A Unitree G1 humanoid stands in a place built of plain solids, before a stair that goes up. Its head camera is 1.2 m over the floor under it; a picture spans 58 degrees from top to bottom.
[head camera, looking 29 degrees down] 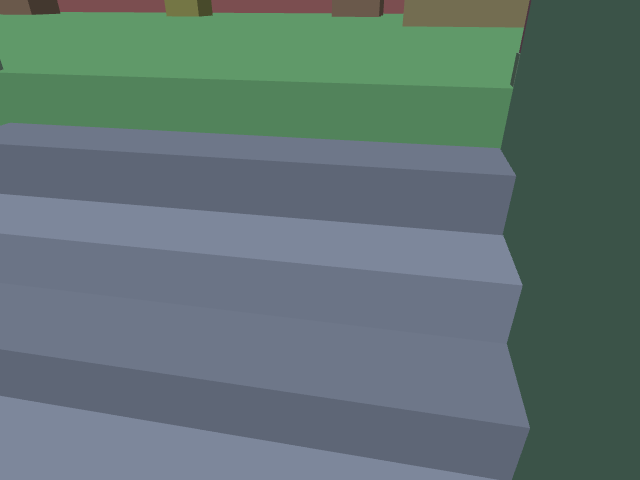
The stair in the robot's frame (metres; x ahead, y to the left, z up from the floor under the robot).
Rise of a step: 0.19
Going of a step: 0.27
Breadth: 1.91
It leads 11 degrees to the right of straight ahead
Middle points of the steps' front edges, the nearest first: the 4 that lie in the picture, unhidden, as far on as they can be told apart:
0.80 0.48 0.38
1.07 0.43 0.57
1.34 0.38 0.77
1.60 0.33 0.96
